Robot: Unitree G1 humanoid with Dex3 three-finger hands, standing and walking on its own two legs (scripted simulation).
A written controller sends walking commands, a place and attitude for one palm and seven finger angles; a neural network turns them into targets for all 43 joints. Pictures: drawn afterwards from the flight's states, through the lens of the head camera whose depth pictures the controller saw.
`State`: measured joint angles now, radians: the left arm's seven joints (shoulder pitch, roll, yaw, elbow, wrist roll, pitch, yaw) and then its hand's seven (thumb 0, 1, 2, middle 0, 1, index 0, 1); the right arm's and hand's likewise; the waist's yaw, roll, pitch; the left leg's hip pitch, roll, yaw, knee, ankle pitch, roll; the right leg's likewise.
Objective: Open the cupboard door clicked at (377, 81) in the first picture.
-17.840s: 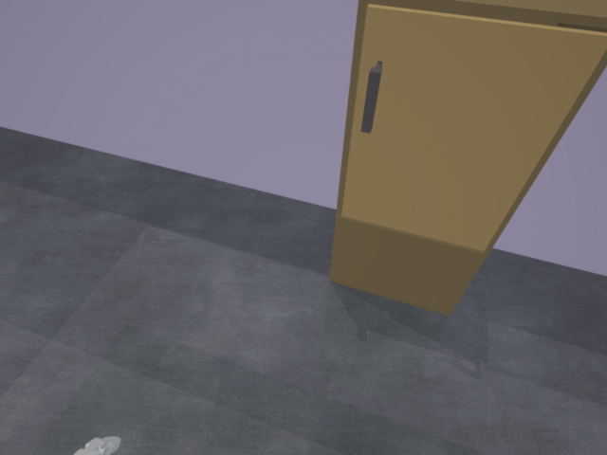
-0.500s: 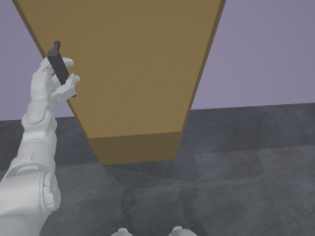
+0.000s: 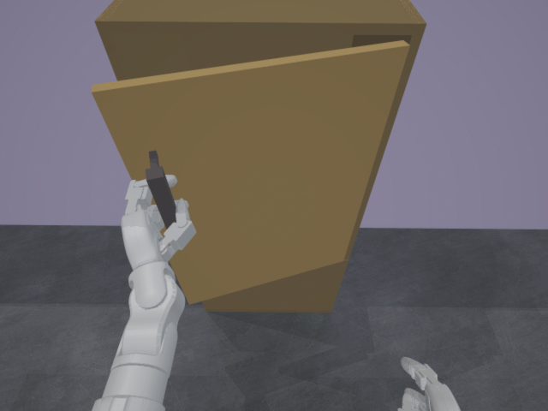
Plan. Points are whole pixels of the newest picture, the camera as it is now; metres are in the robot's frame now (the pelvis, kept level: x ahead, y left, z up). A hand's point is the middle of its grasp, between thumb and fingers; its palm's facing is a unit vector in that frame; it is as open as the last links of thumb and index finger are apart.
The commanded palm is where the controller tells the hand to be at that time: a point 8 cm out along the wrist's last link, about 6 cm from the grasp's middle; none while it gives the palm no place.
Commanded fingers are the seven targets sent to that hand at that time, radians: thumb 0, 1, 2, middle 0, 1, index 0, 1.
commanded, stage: pull the door open along its arc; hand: left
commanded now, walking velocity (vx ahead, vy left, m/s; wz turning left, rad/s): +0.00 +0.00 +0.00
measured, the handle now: (166, 197) +0.40 +0.19 +0.10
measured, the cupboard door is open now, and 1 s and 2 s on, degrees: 18 38 39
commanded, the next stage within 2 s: open thumb and fingers to let go in 0.42 s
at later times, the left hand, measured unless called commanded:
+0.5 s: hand (234, 295) +0.25 +0.07 +0.10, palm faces +0.37 -0.93 -0.02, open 6.0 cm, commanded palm +0.21 +0.11 +0.09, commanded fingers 0.00 0.90 0.90 -0.40 -1.35 -0.40 -1.35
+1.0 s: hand (224, 291) +0.25 +0.08 +0.10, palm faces +0.43 -0.90 +0.00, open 11.9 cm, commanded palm +0.20 +0.11 +0.09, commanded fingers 0.00 -0.50 0.30 -0.28 -1.05 -0.28 -1.05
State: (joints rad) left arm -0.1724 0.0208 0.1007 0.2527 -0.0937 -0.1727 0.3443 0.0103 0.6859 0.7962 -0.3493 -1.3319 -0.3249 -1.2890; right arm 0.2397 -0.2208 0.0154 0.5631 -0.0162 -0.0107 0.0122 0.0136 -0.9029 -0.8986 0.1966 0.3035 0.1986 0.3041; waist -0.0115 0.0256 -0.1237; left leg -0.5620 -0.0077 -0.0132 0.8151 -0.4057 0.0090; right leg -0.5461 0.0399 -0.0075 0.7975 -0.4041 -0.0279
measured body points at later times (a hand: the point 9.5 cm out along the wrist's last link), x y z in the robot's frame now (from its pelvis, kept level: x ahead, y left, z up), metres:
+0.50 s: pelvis +0.00 -0.03 +0.00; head -0.01 -0.04 +0.45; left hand +0.22 +0.11 +0.10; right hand +0.20 -0.23 -0.08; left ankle +0.00 +0.11 -0.70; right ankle -0.01 -0.10 -0.70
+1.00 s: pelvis -0.01 -0.02 +0.00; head -0.02 -0.04 +0.45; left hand +0.22 +0.13 +0.10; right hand +0.19 -0.23 -0.08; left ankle +0.00 +0.11 -0.70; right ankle +0.00 -0.10 -0.70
